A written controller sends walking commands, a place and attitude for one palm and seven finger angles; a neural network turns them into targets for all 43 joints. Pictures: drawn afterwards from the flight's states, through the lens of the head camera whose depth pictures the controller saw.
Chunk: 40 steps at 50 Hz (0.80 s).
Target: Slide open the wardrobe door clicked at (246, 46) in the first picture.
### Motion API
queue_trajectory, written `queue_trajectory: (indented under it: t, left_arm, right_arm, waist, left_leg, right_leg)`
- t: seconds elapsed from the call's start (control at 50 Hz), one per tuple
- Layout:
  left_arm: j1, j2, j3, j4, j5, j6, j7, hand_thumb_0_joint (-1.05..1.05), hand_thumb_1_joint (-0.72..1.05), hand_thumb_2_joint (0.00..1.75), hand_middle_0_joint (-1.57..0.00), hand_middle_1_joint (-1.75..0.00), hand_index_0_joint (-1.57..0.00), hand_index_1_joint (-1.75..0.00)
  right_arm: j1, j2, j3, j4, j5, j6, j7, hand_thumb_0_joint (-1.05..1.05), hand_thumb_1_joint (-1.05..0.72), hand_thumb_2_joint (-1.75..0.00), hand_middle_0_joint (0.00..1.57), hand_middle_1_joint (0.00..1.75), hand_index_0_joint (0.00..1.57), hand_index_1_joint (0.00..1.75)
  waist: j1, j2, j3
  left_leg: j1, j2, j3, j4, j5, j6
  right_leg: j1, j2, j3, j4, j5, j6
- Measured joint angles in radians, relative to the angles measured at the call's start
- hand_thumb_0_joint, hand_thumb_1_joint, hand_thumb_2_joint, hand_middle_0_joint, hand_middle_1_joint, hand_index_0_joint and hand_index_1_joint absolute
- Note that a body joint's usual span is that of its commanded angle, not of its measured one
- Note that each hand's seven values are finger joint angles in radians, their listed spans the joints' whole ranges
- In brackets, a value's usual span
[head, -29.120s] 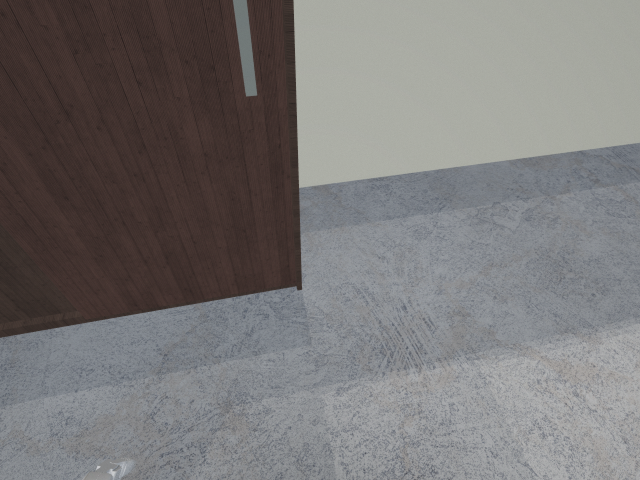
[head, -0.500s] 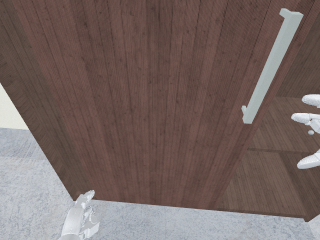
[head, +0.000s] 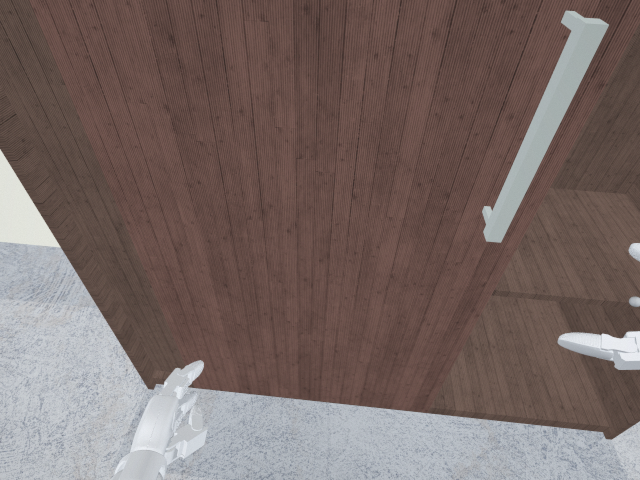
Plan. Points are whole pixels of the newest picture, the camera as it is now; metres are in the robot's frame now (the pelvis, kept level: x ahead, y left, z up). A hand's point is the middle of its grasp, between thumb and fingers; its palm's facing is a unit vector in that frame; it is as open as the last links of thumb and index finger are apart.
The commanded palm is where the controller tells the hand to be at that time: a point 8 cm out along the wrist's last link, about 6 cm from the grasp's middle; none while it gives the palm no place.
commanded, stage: draw the hand back to the body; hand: right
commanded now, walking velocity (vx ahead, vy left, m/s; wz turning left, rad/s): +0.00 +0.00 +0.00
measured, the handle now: (526, 142) +0.46 -0.29 +0.22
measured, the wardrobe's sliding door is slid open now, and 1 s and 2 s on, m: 0.56 0.56 0.56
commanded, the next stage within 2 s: step back with the hand held close in 0.90 s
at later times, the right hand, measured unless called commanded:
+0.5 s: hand (604, 351) +0.18 -0.25 +0.18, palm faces +0.43 +0.85 -0.31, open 9.0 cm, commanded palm +0.14 -0.29 +0.18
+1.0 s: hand out of the picture +0.14 -0.26 +0.18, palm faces +0.46 +0.84 -0.28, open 7.5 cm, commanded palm +0.10 -0.30 +0.18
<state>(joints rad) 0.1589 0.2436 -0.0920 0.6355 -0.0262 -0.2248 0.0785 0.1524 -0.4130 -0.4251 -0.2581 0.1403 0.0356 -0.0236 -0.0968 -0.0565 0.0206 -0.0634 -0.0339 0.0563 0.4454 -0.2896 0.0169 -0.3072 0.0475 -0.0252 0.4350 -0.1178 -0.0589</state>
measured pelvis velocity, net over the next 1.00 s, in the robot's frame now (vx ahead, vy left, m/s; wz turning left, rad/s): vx -0.04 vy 0.00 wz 0.01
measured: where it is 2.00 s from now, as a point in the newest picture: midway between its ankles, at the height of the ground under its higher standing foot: outside the picture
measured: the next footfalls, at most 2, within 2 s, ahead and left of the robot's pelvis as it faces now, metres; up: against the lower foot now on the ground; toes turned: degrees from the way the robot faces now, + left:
right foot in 1.20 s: +0.06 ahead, -0.11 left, +0.00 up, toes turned +4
left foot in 1.76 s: -0.06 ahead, +0.09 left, +0.00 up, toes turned +2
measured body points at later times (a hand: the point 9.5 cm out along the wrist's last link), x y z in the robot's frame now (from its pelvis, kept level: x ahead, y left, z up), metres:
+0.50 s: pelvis -0.01 +0.00 +0.00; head -0.06 +0.01 +0.45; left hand +0.17 +0.24 -0.06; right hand +0.16 -0.30 +0.19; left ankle -0.02 +0.11 -0.74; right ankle +0.13 -0.06 -0.73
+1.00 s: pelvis -0.04 +0.00 +0.00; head -0.10 +0.00 +0.45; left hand +0.15 +0.21 -0.06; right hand +0.11 -0.30 +0.19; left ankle -0.02 +0.11 -0.73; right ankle +0.13 -0.06 -0.73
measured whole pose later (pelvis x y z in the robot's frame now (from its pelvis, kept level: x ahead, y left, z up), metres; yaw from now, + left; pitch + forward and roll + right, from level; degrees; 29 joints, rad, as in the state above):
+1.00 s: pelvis -0.04 +0.00 +0.00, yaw +0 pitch -12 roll +3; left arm 0.19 0.22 -0.05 0.68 0.01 -0.17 0.08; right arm 0.39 -0.35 -0.32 -0.40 0.08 -0.10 -0.09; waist -0.09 -0.05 0.07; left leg 0.01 -0.05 0.05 0.42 -0.26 0.02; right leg -0.22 0.04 0.00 0.41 -0.18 -0.04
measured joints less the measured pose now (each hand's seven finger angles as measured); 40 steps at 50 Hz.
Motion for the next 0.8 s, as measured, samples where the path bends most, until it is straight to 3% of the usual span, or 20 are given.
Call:
queue_trajectory:
  t: [0.12, 0.36, 0.62, 0.8]
  left_arm:
    - [0.03, -0.013, 0.013, 0.042, 0.007, 0.049, 0.001, 0.01, 0.9, 0.89, -0.2, -0.3, -0.2, -0.3]
    - [0.06, -0.004, 0.045, 0.041, 0.014, 0.066, 0.001, 0.02, 0.9, 0.89, -0.2, -0.3, -0.2, -0.3]
    - [0.038, -0.011, 0.049, 0.02, 0.023, 0.064, 0.003, 0.01, 0.9, 0.89, -0.2, -0.3, -0.2, -0.3]
    - [0.022, -0.027, 0.036, 0.028, 0.031, 0.065, 0.002, 0.01, 0.9, 0.89, -0.2, -0.3, -0.2, -0.3]
  right_arm:
    - [0.05, 0.032, 0.03, -0.008, -0.032, -0.083, -0.075, -0.01, 0.13, -0.4, 0.24, 0.9, 0.24, 0.9]
    - [0.197, 0.043, 0.064, -0.071, -0.047, -0.132, -0.078, 0.0, -0.29, -0.61, 0.22, 0.65, 0.23, 0.65]
    - [0.295, 0.064, 0.108, -0.15, -0.052, -0.143, -0.071, 0.01, -0.74, -0.82, 0.21, 0.39, 0.21, 0.39]
    - [0.252, 0.067, 0.098, -0.13, -0.051, -0.136, -0.075, 0.02, -0.86, -0.88, 0.21, 0.32, 0.21, 0.32]
  waist:
    - [0.007, 0.005, 0.016]
    - [0.035, 0.008, 0.026]
    - [0.019, 0.003, 0.027]
    - [0.007, 0.006, 0.035]
  left_leg:
    - [0.036, 0.001, -0.014, -0.026, 0.012, -0.002]
    - [0.08, -0.009, -0.042, -0.057, 0.035, 0.001]
    - [0.094, -0.015, -0.033, -0.056, 0.045, 0.005]
    - [0.093, -0.013, -0.019, -0.046, 0.051, 0.007]
  right_leg:
    - [0.047, 0.003, -0.004, -0.038, 0.016, -0.002]
    - [0.1, -0.004, -0.01, -0.069, 0.023, 0.003]
    - [0.11, -0.004, 0.005, -0.061, 0.006, 0.01]
    - [0.109, -0.001, 0.016, -0.051, -0.023, 0.017]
